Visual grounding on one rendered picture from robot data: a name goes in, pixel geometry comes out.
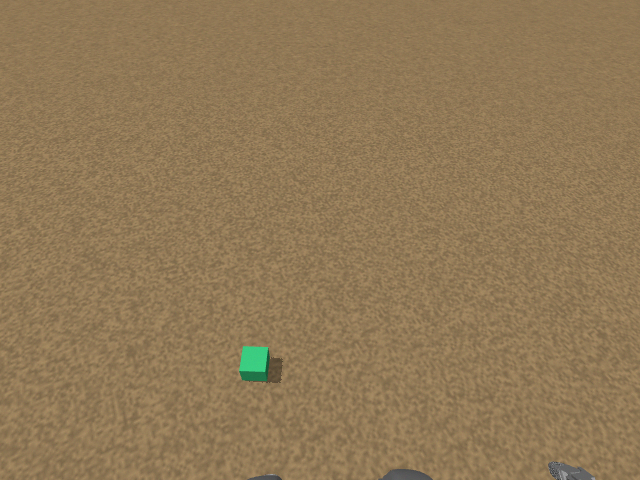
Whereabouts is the right robot hand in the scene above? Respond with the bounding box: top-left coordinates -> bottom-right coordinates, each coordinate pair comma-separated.
548,462 -> 595,480

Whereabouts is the cube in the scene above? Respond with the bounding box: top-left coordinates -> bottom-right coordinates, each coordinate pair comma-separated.
239,346 -> 270,381

